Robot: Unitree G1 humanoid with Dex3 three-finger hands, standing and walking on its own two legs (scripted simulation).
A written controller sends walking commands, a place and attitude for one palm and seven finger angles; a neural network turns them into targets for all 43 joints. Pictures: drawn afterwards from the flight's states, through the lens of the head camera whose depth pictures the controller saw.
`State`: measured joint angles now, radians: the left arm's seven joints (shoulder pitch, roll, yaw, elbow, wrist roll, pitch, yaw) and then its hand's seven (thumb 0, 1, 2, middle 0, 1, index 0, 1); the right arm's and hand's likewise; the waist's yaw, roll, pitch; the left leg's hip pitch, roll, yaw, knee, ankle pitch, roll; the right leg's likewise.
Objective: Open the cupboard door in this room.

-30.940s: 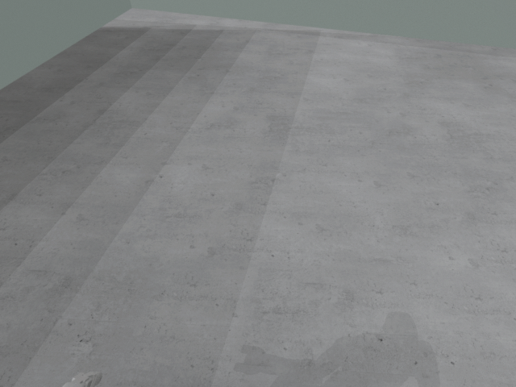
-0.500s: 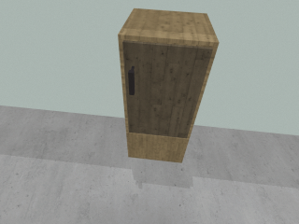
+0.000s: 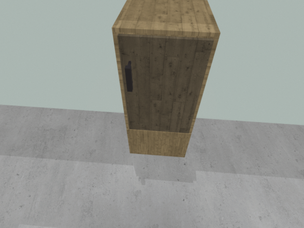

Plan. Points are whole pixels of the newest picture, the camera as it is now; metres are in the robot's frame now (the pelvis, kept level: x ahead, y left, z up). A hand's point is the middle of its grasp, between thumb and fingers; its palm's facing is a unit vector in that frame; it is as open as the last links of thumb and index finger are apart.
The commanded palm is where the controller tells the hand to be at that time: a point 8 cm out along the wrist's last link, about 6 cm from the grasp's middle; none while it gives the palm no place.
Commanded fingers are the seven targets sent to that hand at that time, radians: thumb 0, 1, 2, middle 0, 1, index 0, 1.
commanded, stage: look again from close up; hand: left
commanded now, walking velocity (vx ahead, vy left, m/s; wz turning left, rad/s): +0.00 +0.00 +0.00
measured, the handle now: (129, 76) +0.72 +0.14 -0.01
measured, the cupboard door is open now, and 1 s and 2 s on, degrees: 0 0 0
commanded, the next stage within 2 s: shuffle to correct the standing spot in 0.30 s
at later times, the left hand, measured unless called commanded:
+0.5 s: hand out of the picture +0.02 +0.14 -0.18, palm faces +0.05 -0.99 -0.15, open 7.4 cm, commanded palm none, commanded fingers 0.00 0.90 0.90 -0.20 -0.30 -0.20 -0.30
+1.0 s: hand out of the picture +0.11 +0.16 -0.20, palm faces +0.03 -0.99 -0.12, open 7.4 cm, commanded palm none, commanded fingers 0.00 0.90 0.90 -0.20 -0.30 -0.20 -0.30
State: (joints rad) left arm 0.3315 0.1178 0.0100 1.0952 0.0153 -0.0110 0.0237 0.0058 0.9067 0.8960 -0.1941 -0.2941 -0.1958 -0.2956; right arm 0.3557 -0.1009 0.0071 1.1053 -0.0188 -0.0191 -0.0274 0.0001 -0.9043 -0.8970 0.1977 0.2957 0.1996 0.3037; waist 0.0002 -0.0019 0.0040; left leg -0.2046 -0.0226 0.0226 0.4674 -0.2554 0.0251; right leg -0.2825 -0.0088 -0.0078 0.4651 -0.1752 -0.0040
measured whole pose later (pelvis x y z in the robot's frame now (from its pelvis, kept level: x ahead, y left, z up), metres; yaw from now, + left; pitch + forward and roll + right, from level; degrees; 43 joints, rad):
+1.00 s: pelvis +0.13 +0.00 -0.01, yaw +0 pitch +1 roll -1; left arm 0.33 0.14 0.06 1.12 0.03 0.01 -0.01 0.01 0.90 0.90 -0.19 -0.29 -0.20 -0.30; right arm 0.41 -0.09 0.01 1.10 -0.04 -0.10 -0.05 0.00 -0.91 -0.90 0.20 0.30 0.20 0.30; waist -0.03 -0.03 0.02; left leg -0.03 0.03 0.10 0.51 -0.48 0.02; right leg -0.53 -0.01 -0.08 1.20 -0.46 -0.06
